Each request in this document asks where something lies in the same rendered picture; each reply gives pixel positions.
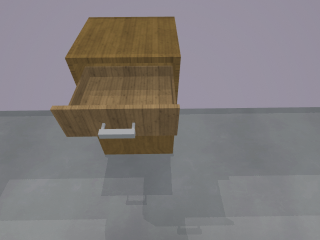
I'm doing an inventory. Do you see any handle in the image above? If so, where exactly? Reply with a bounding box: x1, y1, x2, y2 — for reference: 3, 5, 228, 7
98, 122, 136, 139

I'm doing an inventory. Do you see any drawer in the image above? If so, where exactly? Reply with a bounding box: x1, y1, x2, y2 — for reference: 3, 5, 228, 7
50, 65, 180, 137

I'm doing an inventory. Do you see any cabinet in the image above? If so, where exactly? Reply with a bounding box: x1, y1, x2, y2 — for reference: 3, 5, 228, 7
65, 16, 181, 155

